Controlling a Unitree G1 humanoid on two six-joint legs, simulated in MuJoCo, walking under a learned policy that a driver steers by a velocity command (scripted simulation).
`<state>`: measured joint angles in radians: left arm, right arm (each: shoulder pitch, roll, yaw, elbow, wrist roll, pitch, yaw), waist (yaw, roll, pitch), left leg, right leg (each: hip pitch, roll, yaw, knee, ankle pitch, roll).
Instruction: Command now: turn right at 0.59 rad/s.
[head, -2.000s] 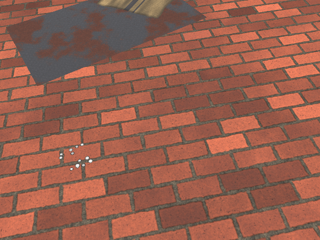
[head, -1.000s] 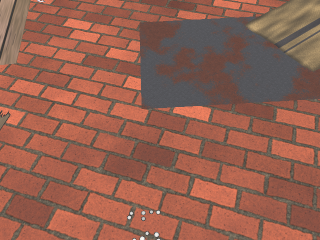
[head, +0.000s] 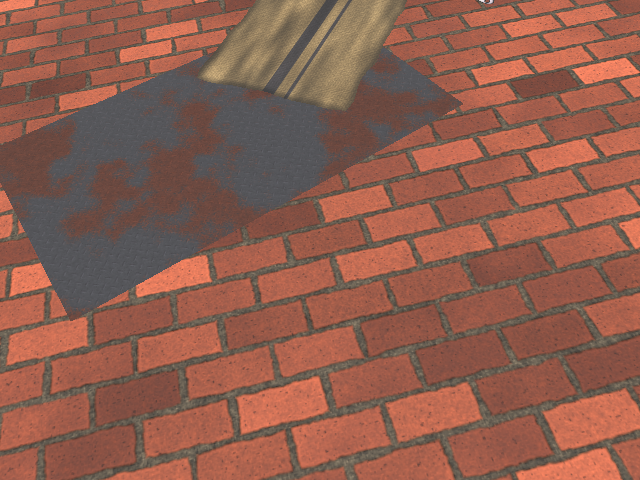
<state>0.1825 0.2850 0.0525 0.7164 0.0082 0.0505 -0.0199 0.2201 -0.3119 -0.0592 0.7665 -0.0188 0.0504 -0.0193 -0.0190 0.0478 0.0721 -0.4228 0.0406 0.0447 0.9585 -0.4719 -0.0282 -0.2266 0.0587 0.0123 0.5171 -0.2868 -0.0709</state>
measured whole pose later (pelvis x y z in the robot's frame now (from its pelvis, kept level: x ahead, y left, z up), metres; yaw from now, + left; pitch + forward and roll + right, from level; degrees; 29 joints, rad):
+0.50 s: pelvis +0.01 +0.01 +0.01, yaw -7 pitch -1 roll +0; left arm 0.25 0.26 0.01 0.83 0.03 0.03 0.01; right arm 0.23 -0.24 -0.02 0.83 -0.02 0.02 -0.02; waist 0.01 -0.03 0.02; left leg -0.17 -0.03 -0.01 0.43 -0.24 0.03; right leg -0.25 0.10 0.08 0.61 -0.40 -0.07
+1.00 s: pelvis +0.15 -0.06 +0.01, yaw -7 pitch +1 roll +0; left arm 0.40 0.24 0.02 0.94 0.02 -0.08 -0.01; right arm 0.21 -0.28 -0.04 0.89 -0.04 -0.03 0.05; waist 0.02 0.04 0.01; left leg -0.54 0.07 0.02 0.99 -0.21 0.05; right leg -0.02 0.07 -0.04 0.23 -0.22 -0.08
